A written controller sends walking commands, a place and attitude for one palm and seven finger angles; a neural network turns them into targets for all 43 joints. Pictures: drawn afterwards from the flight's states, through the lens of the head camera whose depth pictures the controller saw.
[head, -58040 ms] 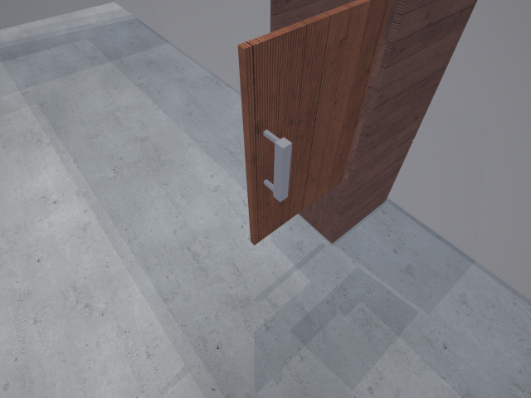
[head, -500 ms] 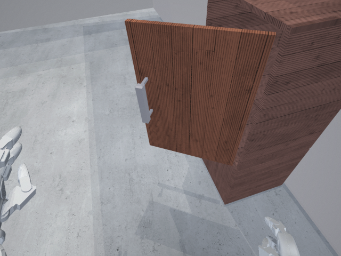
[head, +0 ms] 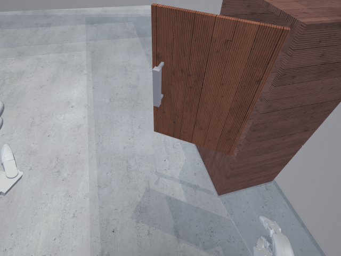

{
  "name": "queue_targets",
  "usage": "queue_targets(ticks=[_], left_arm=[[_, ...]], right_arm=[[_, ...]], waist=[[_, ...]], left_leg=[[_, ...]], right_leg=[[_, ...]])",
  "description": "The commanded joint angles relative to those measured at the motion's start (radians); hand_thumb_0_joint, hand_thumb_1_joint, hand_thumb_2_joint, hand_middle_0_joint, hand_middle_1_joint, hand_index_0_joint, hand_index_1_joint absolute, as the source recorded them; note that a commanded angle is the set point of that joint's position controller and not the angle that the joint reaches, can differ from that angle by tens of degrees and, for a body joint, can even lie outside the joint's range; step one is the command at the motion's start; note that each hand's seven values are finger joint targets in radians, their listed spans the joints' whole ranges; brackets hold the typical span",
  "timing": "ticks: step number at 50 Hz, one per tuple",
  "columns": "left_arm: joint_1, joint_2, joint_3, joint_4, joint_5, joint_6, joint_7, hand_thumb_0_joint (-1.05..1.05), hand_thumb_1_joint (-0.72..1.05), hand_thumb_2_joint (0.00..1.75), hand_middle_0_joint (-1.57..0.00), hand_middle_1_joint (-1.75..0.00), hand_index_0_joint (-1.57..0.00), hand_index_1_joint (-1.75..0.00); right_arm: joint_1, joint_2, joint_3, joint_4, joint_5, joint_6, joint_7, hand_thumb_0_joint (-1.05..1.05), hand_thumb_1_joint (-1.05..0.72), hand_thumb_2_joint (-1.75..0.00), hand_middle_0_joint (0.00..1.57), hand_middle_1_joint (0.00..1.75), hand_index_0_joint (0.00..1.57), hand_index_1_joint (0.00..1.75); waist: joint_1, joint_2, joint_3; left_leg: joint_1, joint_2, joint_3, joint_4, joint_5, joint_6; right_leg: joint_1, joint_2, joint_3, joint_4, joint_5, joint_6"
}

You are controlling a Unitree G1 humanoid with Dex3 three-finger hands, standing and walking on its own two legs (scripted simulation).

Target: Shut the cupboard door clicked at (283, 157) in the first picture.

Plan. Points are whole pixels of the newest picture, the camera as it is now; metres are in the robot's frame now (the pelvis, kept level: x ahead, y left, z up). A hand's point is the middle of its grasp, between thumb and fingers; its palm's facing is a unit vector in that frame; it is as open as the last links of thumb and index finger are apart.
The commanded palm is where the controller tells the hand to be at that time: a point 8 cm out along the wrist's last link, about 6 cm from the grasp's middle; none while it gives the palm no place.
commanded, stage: step back with the hand held close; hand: left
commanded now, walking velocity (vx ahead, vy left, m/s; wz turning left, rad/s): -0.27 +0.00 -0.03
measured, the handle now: (159, 84) +0.71 +0.09 -0.01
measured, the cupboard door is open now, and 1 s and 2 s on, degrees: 54 54 54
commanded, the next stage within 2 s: stop stepping back and stand still in 0.50 s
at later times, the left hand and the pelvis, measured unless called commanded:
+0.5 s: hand out of the picture +0.10 +0.28 +0.18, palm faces +0.47 -0.77 -0.43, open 7.4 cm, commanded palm +0.02 +0.31 +0.19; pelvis -0.10 +0.01 -0.01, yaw +3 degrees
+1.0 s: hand out of the picture -0.01 +0.30 +0.19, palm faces +0.46 -0.81 -0.37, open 7.4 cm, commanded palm -0.10 +0.34 +0.19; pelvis -0.22 +0.03 -0.02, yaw +4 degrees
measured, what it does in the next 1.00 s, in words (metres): walks backwards: right foot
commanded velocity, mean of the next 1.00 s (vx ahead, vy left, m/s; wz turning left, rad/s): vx -0.13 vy -0.01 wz -0.05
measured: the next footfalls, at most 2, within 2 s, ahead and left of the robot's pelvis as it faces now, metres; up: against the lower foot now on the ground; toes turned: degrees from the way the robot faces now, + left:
right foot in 0.74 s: -0.29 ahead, -0.11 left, +0.00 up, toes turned -3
left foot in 1.16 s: -0.18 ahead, +0.18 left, +0.00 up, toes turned +4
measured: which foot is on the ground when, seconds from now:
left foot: down 0.00-0.98, up 1.00-1.00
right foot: down 0.00-0.44, up 0.46-0.72, down 0.74-1.00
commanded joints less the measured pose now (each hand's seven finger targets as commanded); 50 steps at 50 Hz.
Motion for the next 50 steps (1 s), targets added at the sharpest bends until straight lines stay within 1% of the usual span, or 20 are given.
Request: queue_targets(ticks=[1, 6, 10, 13, 16, 18, 20, 23, 24, 27, 33, 36, 38, 40, 42, 44, 47, 48, 49, 50], left_arm=[[-0.026, 0.173, 0.128, -0.203, -0.008, -0.098, 0.019, 0.00, 0.90, 0.90, -0.20, -0.30, -0.20, -0.30], [-0.024, 0.180, 0.128, -0.199, -0.024, -0.115, 0.022, 0.00, 0.90, 0.90, -0.20, -0.30, -0.20, -0.30], [-0.015, 0.207, 0.149, -0.233, -0.022, -0.116, 0.023, 0.00, 0.90, 0.90, -0.20, -0.30, -0.20, -0.30], [-0.024, 0.248, 0.170, -0.232, -0.021, -0.108, 0.038, 0.00, 0.90, 0.90, -0.20, -0.30, -0.20, -0.30], [-0.051, 0.227, 0.115, -0.224, -0.017, -0.103, 0.060, 0.00, 0.90, 0.90, -0.20, -0.30, -0.20, -0.30], [-0.059, 0.239, 0.122, -0.215, -0.014, -0.094, 0.069, 0.00, 0.90, 0.90, -0.20, -0.30, -0.20, -0.30], [-0.073, 0.219, 0.103, -0.217, -0.016, -0.096, 0.065, 0.00, 0.90, 0.90, -0.20, -0.30, -0.20, -0.30], [-0.079, 0.248, 0.174, -0.206, 0.002, -0.124, 0.056, 0.00, 0.90, 0.90, -0.20, -0.30, -0.20, -0.30], [-0.065, 0.244, 0.192, -0.203, 0.001, -0.125, 0.048, 0.00, 0.90, 0.90, -0.20, -0.30, -0.20, -0.30], [-0.034, 0.215, 0.171, -0.245, -0.025, -0.118, 0.030, 0.00, 0.90, 0.90, -0.20, -0.30, -0.20, -0.30], [0.027, 0.195, 0.134, -0.301, -0.062, -0.090, 0.032, 0.00, 0.90, 0.90, -0.20, -0.30, -0.20, -0.30], [-0.047, 0.246, 0.148, -0.295, -0.042, -0.092, 0.045, 0.00, 0.90, 0.90, -0.20, -0.30, -0.20, -0.30], [-0.116, 0.348, 0.231, -0.314, -0.041, -0.088, 0.071, 0.00, 0.90, 0.90, -0.20, -0.30, -0.20, -0.30], [-0.106, 0.219, 0.124, -0.272, -0.041, -0.032, 0.052, 0.00, 0.90, 0.90, -0.20, -0.30, -0.20, -0.30], [-0.088, 0.245, 0.156, -0.284, -0.049, -0.005, 0.046, 0.00, 0.90, 0.90, -0.20, -0.30, -0.20, -0.30], [-0.080, 0.209, 0.129, -0.209, -0.065, 0.008, 0.035, 0.00, 0.90, 0.90, -0.20, -0.30, -0.20, -0.30], [-0.070, 0.242, 0.169, -0.163, -0.077, 0.032, 0.032, 0.00, 0.90, 0.90, -0.20, -0.30, -0.20, -0.30], [-0.066, 0.285, 0.197, -0.193, -0.066, 0.022, 0.034, 0.00, 0.90, 0.90, -0.20, -0.30, -0.20, -0.30], [-0.038, 0.289, 0.191, -0.216, -0.061, -0.002, 0.033, 0.00, 0.90, 0.90, -0.20, -0.30, -0.20, -0.30], [-0.069, 0.274, 0.161, -0.282, -0.058, -0.015, 0.038, 0.00, 0.90, 0.90, -0.20, -0.30, -0.20, -0.30]], right_arm=[[-0.097, -0.154, -0.062, -0.152, -0.004, -0.080, 0.004, 0.00, -0.90, -0.90, 0.20, 0.30, 0.20, 0.30], [-0.101, -0.150, -0.064, -0.123, -0.002, -0.099, 0.016, 0.00, -0.90, -0.90, 0.20, 0.30, 0.20, 0.30], [-0.121, -0.141, -0.064, -0.131, -0.004, -0.100, 0.018, 0.00, -0.90, -0.90, 0.20, 0.30, 0.20, 0.30], [-0.106, -0.123, -0.065, -0.106, -0.018, -0.088, 0.023, 0.00, -0.90, -0.90, 0.20, 0.30, 0.20, 0.30], [-0.081, -0.092, -0.056, -0.078, -0.013, -0.072, 0.023, 0.00, -0.90, -0.90, 0.20, 0.30, 0.20, 0.30], [-0.072, -0.099, -0.058, -0.070, -0.012, -0.062, 0.017, 0.00, -0.90, -0.90, 0.20, 0.30, 0.20, 0.30], [-0.090, -0.108, -0.049, -0.091, -0.005, -0.064, 0.006, 0.00, -0.90, -0.90, 0.20, 0.30, 0.20, 0.30], [-0.140, -0.140, -0.061, -0.107, -0.009, -0.099, -0.008, 0.00, -0.90, -0.90, 0.20, 0.30, 0.20, 0.30], [-0.120, -0.133, -0.070, -0.100, -0.017, -0.105, -0.004, 0.00, -0.90, -0.90, 0.20, 0.30, 0.20, 0.30], [-0.118, -0.129, -0.094, -0.093, -0.018, -0.124, 0.025, 0.00, -0.90, -0.90, 0.20, 0.30, 0.20, 0.30], [-0.077, -0.107, -0.059, -0.055, -0.018, -0.162, 0.039, 0.00, -0.90, -0.90, 0.20, 0.30, 0.20, 0.30], [-0.059, -0.089, -0.044, -0.025, -0.021, -0.145, 0.035, 0.00, -0.90, -0.90, 0.20, 0.30, 0.20, 0.30], [-0.077, -0.088, -0.035, -0.021, -0.037, -0.141, 0.025, 0.00, -0.90, -0.90, 0.20, 0.30, 0.20, 0.30], [-0.056, -0.100, -0.056, -0.051, -0.002, -0.131, 0.012, 0.00, -0.90, -0.90, 0.20, 0.30, 0.20, 0.30], [-0.077, -0.112, -0.054, -0.070, 0.005, -0.120, 0.003, 0.00, -0.90, -0.90, 0.20, 0.30, 0.20, 0.30], [-0.139, -0.108, -0.030, -0.093, -0.003, -0.108, 0.008, 0.00, -0.90, -0.90, 0.20, 0.30, 0.20, 0.30], [-0.137, -0.109, -0.033, -0.099, -0.012, -0.080, 0.003, 0.00, -0.90, -0.90, 0.20, 0.30, 0.20, 0.30], [-0.122, -0.099, -0.041, -0.088, -0.002, -0.077, 0.007, 0.00, -0.90, -0.90, 0.20, 0.30, 0.20, 0.30], [-0.115, -0.078, -0.051, -0.090, 0.017, -0.070, 0.009, 0.00, -0.90, -0.90, 0.20, 0.30, 0.20, 0.30], [-0.126, -0.095, -0.077, -0.064, 0.021, -0.069, 0.011, 0.00, -0.90, -0.90, 0.20, 0.30, 0.20, 0.30]], waist=[[-0.011, 0.098, -0.080], [-0.010, 0.056, -0.154], [-0.011, 0.031, -0.131], [-0.018, -0.045, -0.084], [-0.038, -0.148, -0.073], [-0.047, -0.120, -0.061], [-0.044, 0.005, 0.015], [-0.004, 0.313, -0.028], [-0.004, 0.291, -0.085], [0.009, 0.196, -0.173], [-0.001, 0.220, -0.197], [-0.008, -0.070, -0.151], [-0.013, -0.067, -0.230], [-0.038, -0.113, -0.251], [-0.039, 0.107, -0.254], [-0.022, 0.191, -0.028], [0.017, 0.271, 0.030], [0.024, 0.141, 0.019], [0.019, -0.249, 0.064], [0.001, -0.426, 0.180]], left_leg=[[-0.284, 0.214, -0.225, -0.331, -0.471, 0.019], [-0.161, 0.190, -0.172, -0.257, -0.326, -0.005], [-0.190, 0.163, -0.132, -0.203, -0.434, -0.019], [-0.047, 0.095, -0.059, -0.012, -0.344, -0.073], [0.144, 0.046, -0.002, 0.198, -0.193, -0.104], [0.168, 0.051, -0.009, 0.165, -0.164, -0.098], [0.070, 0.113, -0.101, -0.088, -0.229, -0.065], [-0.392, 0.370, -0.385, -0.504, -0.626, 0.046], [-0.410, 0.404, -0.376, -0.525, -0.642, 0.055], [-0.190, 0.361, -0.217, -0.448, -0.463, 0.007], [0.158, 0.255, -0.067, -0.400, -0.330, -0.126], [0.311, 0.111, 0.072, 0.045, -0.083, -0.143], [0.288, 0.105, 0.070, 0.102, -0.022, -0.109], [0.410, 0.075, 0.062, 0.013, 0.148, -0.077], [0.479, 0.132, -0.023, -0.114, 0.136, -0.042], [0.189, 0.189, -0.146, -0.414, -0.460, -0.125], [-0.086, 0.153, -0.044, -0.481, -0.619, -0.393], [-0.002, 0.063, 0.090, -0.196, -0.484, -0.353], [0.115, 0.004, 0.130, 0.463, -0.237, -0.237], [-0.013, 0.027, -0.070, 0.861, -0.217, -0.170]], right_leg=[[0.309, 0.013, 0.018, 0.030, 0.101, -0.018], [0.236, -0.010, 0.052, -0.015, 0.130, -0.026], [0.158, -0.048, 0.120, -0.083, -0.076, -0.052], [-0.097, -0.172, 0.261, -0.273, -0.256, -0.115], [-0.292, -0.293, 0.286, -0.357, -0.180, -0.153], [-0.318, -0.267, 0.231, -0.333, -0.130, -0.136], [-0.283, -0.127, 0.113, -0.229, -0.188, -0.068], [0.206, 0.079, -0.017, 0.272, -0.096, -0.009], [0.261, 0.079, -0.010, 0.409, -0.118, -0.010], [0.168, 0.080, -0.050, 0.424, -0.208, -0.025], [0.110, 0.057, -0.119, -0.195, -0.257, -0.043], [-0.124, -0.193, 0.124, -0.416, -0.084, -0.134], [-0.047, -0.301, 0.125, -0.314, 0.301, -0.164], [-0.026, -0.153, 0.000, -0.146, 0.333, -0.092], [-0.058, -0.033, -0.096, -0.013, 0.103, -0.027], [-0.022, 0.058, -0.150, -0.051, -0.338, -0.053], [0.134, 0.131, -0.244, -0.064, -0.453, -0.120], [0.035, 0.051, -0.163, -0.233, -0.481, -0.161], [-0.322, -0.228, 0.248, -0.464, -0.649, -0.251], [-0.512, -0.465, 0.515, -0.581, -0.667, -0.359]])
